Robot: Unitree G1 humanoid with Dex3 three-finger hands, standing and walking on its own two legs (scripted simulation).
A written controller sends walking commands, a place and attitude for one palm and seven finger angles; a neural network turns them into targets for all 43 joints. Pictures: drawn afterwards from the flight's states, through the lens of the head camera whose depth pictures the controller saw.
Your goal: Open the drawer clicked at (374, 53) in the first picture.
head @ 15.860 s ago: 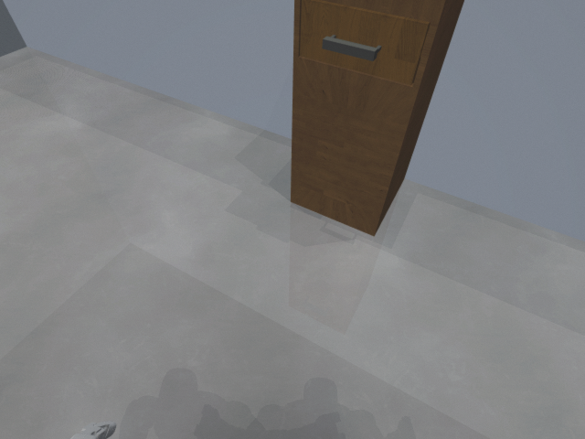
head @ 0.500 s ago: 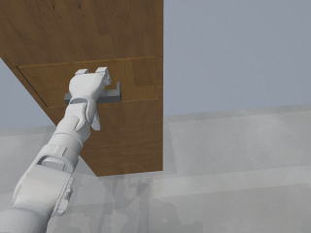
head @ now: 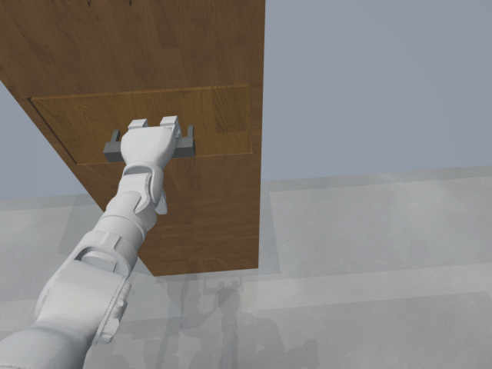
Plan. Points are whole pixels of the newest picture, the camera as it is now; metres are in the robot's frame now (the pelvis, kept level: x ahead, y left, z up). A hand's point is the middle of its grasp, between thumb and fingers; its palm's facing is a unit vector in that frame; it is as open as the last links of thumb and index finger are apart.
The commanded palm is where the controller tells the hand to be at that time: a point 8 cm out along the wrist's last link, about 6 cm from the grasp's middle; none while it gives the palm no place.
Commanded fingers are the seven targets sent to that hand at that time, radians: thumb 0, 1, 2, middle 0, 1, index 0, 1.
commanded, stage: lower the fingers behind the handle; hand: left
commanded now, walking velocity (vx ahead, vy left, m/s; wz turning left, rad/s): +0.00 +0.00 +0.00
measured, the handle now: (152, 140) +0.53 +0.17 +0.06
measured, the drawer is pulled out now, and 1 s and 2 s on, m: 0.00 0.00 0.01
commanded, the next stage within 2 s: close the thumb around the handle in 0.50 s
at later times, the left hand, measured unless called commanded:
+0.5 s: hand (159, 165) +0.48 +0.16 +0.04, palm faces -0.05 -0.05 -1.00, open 13.8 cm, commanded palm +0.45 +0.16 +0.10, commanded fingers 0.00 -0.50 0.30 -0.30 -1.20 -0.30 -1.20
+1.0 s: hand (154, 168) +0.47 +0.16 +0.04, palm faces -0.04 -0.04 -1.00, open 9.4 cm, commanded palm +0.45 +0.17 +0.10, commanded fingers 0.00 0.68 0.80 -0.38 -1.33 -0.38 -1.33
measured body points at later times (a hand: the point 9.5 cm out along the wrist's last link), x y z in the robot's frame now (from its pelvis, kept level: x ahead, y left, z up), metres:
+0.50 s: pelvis +0.01 +0.00 +0.00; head +0.07 -0.02 +0.44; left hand +0.48 +0.16 +0.09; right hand +0.02 -0.27 -0.14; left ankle -0.01 +0.09 -0.72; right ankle -0.05 -0.08 -0.72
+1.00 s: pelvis +0.01 +0.00 +0.00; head +0.06 -0.02 +0.44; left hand +0.47 +0.16 +0.10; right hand +0.06 -0.27 -0.14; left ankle -0.01 +0.09 -0.72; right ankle -0.05 -0.08 -0.72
